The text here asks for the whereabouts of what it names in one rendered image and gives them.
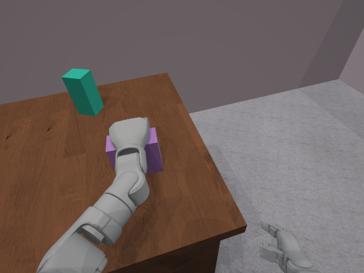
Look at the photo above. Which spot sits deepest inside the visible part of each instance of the right robot forearm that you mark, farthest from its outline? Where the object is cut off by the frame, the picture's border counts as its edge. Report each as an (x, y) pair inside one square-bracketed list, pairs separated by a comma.
[(297, 262)]

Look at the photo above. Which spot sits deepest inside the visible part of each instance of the left robot forearm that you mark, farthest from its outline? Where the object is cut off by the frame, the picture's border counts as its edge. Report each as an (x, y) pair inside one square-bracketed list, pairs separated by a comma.
[(103, 222)]

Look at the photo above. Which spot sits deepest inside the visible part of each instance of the sponge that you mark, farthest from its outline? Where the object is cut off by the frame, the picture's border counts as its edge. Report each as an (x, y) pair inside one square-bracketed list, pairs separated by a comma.
[(153, 155)]

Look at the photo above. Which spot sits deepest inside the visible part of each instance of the robot right hand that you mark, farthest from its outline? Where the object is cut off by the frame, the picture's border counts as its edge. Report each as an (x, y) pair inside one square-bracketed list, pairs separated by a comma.
[(286, 242)]

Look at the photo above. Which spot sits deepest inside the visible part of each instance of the robot left hand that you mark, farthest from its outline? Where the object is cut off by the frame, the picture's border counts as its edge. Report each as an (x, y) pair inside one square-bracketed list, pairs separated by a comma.
[(130, 131)]

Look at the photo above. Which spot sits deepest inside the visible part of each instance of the table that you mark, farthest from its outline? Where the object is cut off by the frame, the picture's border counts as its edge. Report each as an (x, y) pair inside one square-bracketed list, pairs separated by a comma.
[(54, 166)]

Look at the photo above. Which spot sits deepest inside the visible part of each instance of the robot left upper arm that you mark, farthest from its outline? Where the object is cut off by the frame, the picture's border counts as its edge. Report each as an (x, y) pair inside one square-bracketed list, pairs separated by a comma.
[(76, 255)]

